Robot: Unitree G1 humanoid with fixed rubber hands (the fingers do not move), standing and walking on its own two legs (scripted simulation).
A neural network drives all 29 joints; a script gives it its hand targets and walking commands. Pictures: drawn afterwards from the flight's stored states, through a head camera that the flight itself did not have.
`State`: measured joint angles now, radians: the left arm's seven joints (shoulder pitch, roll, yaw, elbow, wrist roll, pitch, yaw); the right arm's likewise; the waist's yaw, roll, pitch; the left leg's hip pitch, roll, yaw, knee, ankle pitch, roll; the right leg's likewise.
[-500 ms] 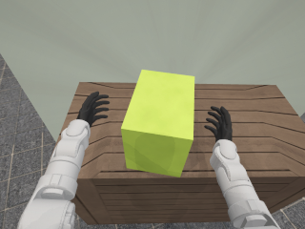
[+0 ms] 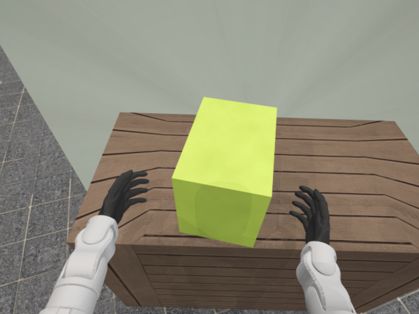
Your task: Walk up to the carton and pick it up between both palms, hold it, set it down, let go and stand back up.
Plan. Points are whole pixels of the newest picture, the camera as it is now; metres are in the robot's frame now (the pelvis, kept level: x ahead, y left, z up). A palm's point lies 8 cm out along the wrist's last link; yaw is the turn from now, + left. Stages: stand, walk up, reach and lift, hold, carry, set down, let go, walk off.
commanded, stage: set down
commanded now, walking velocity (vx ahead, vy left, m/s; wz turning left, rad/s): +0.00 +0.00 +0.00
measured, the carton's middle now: (227, 170) +0.44 -0.03 -0.01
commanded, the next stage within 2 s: none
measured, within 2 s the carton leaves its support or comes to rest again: neither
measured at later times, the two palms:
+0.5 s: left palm (98, 253) +0.23 +0.22 +0.00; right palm (315, 269) +0.20 -0.17 -0.01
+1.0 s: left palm (99, 281) +0.19 +0.22 -0.03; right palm (317, 283) +0.18 -0.19 -0.04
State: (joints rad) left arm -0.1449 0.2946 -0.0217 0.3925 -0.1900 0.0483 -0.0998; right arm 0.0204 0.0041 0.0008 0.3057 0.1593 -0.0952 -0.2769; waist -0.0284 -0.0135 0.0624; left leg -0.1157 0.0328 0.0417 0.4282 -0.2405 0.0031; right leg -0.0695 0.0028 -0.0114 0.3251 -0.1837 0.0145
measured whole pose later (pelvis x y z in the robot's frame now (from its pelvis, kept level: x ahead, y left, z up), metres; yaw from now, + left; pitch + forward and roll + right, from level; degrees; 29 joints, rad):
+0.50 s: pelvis +0.01 +0.00 +0.00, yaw +0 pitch -6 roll -2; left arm 0.17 0.32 -0.04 0.29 -0.22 -0.15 -0.14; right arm 0.29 0.02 0.04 0.29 0.12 -0.30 -0.26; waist 0.00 0.00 0.08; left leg -0.09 0.03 0.03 0.47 -0.28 0.00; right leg -0.04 0.00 -0.02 0.36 -0.23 0.01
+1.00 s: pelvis +0.01 +0.00 +0.00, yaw +0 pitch -6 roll -2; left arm 0.25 0.29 -0.07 0.38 -0.14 -0.15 -0.10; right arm 0.27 -0.05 0.01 0.49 0.10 -0.35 -0.15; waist 0.02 0.01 0.09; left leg -0.06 0.03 0.04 0.46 -0.29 0.00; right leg -0.02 0.00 -0.01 0.36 -0.23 0.02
